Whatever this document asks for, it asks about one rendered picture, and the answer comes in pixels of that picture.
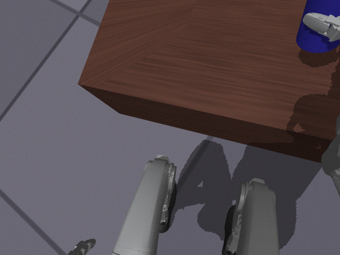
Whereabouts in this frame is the left robot foot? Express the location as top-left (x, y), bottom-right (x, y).
top-left (159, 183), bottom-right (177, 233)

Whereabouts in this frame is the left robot hand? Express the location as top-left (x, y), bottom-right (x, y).
top-left (67, 239), bottom-right (96, 255)

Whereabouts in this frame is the right robot arm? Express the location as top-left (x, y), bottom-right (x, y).
top-left (321, 114), bottom-right (340, 196)

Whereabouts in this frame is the right robot hand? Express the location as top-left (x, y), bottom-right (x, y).
top-left (303, 13), bottom-right (340, 42)

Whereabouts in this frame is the can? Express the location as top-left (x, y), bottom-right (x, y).
top-left (296, 0), bottom-right (340, 53)

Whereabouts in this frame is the right robot foot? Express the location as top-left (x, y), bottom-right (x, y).
top-left (222, 205), bottom-right (236, 255)

